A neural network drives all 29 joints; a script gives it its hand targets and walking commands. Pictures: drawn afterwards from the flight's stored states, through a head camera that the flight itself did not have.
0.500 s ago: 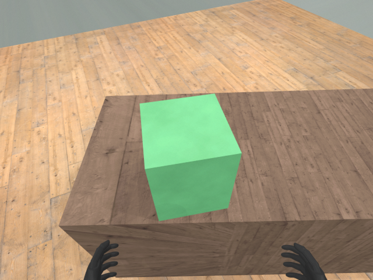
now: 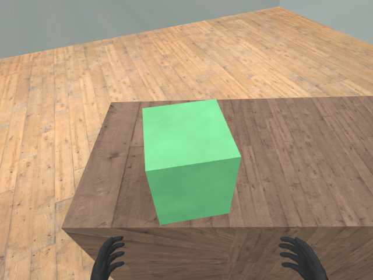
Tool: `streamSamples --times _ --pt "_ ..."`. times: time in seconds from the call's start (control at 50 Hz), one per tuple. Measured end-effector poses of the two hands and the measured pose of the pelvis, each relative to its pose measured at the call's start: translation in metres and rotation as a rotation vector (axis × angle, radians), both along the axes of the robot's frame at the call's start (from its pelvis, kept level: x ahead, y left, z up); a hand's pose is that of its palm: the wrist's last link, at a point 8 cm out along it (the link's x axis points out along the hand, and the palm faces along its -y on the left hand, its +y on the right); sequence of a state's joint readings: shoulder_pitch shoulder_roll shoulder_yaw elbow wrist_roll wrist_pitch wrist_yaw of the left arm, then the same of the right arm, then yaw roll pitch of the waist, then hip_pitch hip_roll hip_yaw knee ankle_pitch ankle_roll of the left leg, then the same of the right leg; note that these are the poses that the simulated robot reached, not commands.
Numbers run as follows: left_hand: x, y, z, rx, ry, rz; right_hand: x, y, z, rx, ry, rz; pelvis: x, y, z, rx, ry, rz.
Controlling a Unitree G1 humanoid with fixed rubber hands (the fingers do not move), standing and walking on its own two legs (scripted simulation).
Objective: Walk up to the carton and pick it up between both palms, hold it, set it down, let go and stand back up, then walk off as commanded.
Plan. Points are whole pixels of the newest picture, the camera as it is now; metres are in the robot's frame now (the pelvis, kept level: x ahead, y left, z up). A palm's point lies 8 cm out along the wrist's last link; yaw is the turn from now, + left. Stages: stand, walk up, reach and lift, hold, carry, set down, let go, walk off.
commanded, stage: reach and lift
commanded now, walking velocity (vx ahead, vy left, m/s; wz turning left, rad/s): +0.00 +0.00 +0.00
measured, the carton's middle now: (187, 162) +0.43 +0.05 -0.02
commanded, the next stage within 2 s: none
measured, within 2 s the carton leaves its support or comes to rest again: neither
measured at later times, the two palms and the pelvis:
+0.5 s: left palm (114, 257) +0.18 +0.19 -0.04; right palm (301, 251) +0.21 -0.20 -0.04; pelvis -0.02 -0.02 +0.00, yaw +1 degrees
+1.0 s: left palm (108, 215) +0.25 +0.21 +0.03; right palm (297, 202) +0.29 -0.20 +0.02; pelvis -0.01 -0.01 +0.00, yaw +1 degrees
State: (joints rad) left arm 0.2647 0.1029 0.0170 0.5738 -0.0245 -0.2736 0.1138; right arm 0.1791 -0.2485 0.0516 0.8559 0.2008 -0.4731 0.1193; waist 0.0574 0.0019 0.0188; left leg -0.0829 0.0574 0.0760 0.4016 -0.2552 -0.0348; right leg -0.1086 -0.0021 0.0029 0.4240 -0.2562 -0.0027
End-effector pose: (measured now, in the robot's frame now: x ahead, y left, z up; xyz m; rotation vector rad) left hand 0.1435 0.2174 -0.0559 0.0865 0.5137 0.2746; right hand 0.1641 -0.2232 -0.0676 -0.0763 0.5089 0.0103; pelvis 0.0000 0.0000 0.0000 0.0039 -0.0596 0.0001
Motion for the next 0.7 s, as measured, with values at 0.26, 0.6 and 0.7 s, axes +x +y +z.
streamSamples --times 0.26,0.6,0.7 --pt "0.017 -0.015 0.01 -0.032 -0.14 0.005 0.015 0.01 0.014 0.032 -0.115 0.028 -0.01 -0.01 -0.003 0.004 0.011 0.009" --pt "0.052 -0.019 0.029 -0.044 -0.186 0.021 0.066 0.027 0.035 0.082 -0.191 0.031 -0.017 -0.017 -0.004 0.009 0.038 0.006" --pt "0.064 -0.014 0.043 -0.046 -0.196 0.036 0.086 0.03 0.048 0.081 -0.217 0.035 -0.015 -0.017 -0.002 0.006 0.045 0.014"
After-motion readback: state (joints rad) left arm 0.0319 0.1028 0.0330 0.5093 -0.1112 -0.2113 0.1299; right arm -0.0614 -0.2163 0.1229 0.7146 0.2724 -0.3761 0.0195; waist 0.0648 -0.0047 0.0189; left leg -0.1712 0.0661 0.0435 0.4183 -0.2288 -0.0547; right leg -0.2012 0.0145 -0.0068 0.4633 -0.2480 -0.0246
